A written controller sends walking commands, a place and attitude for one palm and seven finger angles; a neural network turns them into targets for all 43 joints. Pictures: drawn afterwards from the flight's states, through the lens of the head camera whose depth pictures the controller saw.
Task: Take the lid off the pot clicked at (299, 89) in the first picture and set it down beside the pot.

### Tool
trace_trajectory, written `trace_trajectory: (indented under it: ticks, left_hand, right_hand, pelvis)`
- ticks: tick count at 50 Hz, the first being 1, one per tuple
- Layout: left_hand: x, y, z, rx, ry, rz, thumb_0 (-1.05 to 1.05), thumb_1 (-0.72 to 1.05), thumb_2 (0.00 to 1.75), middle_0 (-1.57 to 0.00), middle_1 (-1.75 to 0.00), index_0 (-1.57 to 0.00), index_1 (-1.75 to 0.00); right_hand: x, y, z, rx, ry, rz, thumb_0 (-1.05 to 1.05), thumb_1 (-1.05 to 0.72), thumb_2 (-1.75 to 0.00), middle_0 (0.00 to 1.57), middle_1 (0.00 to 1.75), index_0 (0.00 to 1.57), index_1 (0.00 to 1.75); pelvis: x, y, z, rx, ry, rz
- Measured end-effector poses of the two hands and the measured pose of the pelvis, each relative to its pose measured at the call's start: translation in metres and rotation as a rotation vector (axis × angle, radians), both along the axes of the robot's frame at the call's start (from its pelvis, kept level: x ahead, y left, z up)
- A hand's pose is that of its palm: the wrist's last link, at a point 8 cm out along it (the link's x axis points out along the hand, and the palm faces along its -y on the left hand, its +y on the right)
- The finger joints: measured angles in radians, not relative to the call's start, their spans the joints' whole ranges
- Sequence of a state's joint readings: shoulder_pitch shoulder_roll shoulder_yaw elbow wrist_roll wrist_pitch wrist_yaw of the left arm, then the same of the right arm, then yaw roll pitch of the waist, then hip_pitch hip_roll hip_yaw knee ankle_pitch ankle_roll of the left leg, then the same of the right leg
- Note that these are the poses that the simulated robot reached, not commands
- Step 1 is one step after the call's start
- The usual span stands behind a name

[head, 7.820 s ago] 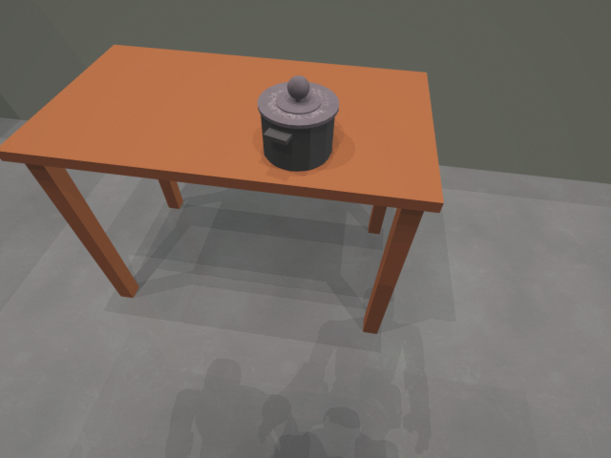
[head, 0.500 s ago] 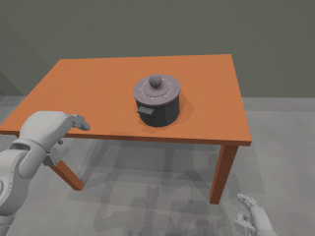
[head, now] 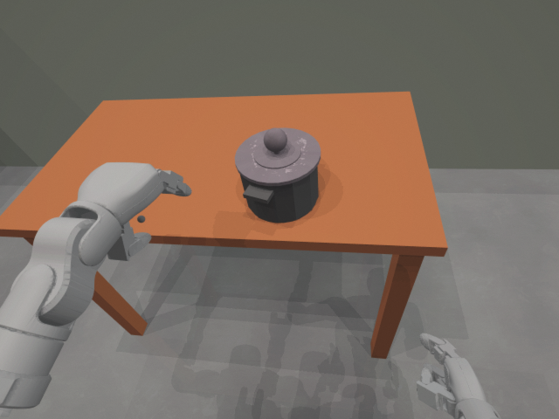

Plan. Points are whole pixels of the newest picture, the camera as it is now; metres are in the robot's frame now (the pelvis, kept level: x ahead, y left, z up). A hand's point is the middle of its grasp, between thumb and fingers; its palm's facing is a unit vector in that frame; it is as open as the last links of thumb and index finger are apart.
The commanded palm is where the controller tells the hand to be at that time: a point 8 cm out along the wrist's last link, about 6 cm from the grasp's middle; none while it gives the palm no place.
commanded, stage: move the open hand above the knob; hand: left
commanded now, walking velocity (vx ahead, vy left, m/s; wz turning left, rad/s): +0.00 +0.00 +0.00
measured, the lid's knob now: (275, 140) +0.58 +0.07 +0.08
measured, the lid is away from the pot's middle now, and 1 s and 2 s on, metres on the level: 0.00 0.00 0.00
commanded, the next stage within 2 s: none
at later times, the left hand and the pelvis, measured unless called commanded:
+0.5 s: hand (188, 167) +0.41 +0.17 +0.16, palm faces -0.16 -0.06 -0.99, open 10.0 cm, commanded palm +0.39 +0.17 +0.23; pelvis +0.02 -0.01 +0.00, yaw +0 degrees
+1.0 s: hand (232, 129) +0.48 +0.12 +0.18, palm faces -0.17 -0.03 -0.99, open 10.0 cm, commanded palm +0.47 +0.12 +0.23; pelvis +0.03 -0.02 +0.00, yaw +0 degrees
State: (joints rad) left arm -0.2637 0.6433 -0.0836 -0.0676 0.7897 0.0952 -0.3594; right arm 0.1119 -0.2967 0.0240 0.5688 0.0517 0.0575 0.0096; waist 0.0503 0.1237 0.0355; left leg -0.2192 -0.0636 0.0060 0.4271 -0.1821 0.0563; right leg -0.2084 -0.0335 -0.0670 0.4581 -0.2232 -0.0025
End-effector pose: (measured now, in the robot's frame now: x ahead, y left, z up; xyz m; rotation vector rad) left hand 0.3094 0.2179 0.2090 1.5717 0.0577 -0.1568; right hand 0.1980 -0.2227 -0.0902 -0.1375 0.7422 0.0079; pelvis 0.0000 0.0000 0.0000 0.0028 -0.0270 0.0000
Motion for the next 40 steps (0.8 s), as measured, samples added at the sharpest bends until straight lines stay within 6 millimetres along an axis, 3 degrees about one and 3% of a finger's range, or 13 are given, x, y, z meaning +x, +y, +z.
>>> trace_trajectory:
  ticks: [6,14,21,24,28,32,36,40]
  left_hand:
    - [0.026,0.004,0.028,-0.024,-0.079,0.075,0.00,-0.31,1.50,-0.86,-0.08,-0.86,-0.08]
    - [0.049,-0.035,-0.006,-0.014,0.048,0.007,0.00,-0.31,1.50,-0.86,-0.08,-0.86,-0.08]
    - [0.084,-0.033,0.028,-0.035,-0.036,0.074,0.00,-0.31,1.50,-0.86,-0.08,-0.86,-0.08]
    - [0.091,-0.036,0.018,-0.057,0.005,0.103,0.00,-0.30,1.50,-0.86,-0.08,-0.86,-0.08]
    - [0.092,-0.063,-0.003,-0.037,0.078,0.019,0.00,-0.30,1.50,-0.86,-0.08,-0.85,-0.08]
    - [0.102,-0.076,0.011,0.002,0.034,-0.042,0.00,-0.30,1.50,-0.86,-0.08,-0.86,-0.08]
    - [0.122,-0.065,0.028,-0.047,-0.012,0.057,0.00,-0.31,1.50,-0.86,-0.08,-0.86,-0.08]
    - [0.126,-0.072,0.009,-0.044,0.053,0.087,0.00,-0.30,1.50,-0.86,-0.08,-0.85,-0.08]
  right_hand:
    - [0.004,0.000,-0.002,0.026,0.011,0.007,0.01,-0.91,-0.90,0.20,0.30,0.20,0.30]
    - [0.005,-0.004,-0.007,0.035,0.043,-0.009,0.01,-0.90,-0.90,0.20,0.30,0.20,0.30]
    - [-0.001,-0.015,-0.014,0.034,0.084,-0.035,0.01,-0.91,-0.90,0.20,0.30,0.20,0.30]
    - [-0.004,-0.020,-0.017,0.051,0.101,-0.051,0.01,-0.91,-0.90,0.20,0.30,0.20,0.30]
    - [-0.003,-0.026,-0.018,0.036,0.114,-0.064,0.01,-0.91,-0.90,0.20,0.30,0.20,0.30]
    - [-0.001,-0.029,-0.017,0.011,0.112,-0.070,0.01,-0.91,-0.90,0.20,0.30,0.20,0.30]
    - [-0.004,-0.029,-0.019,0.029,0.126,-0.077,0.01,-0.91,-0.90,0.20,0.30,0.20,0.30]
    - [-0.007,-0.028,-0.021,0.050,0.152,-0.080,0.01,-0.91,-0.90,0.20,0.30,0.20,0.30]
  pelvis:
    - [0.004,-0.003,0.000,0.002,0.017,0.006]
    - [0.010,-0.007,0.000,0.007,0.026,-0.003]
    - [0.018,-0.012,-0.001,0.010,0.047,0.001]
    - [0.022,-0.012,-0.001,0.011,0.056,-0.007]
    - [0.025,-0.013,-0.001,0.012,0.051,-0.006]
    - [0.025,-0.014,-0.002,0.014,0.048,-0.002]
    - [0.026,-0.016,-0.002,0.016,0.066,-0.003]
    - [0.027,-0.016,-0.002,0.015,0.079,0.000]
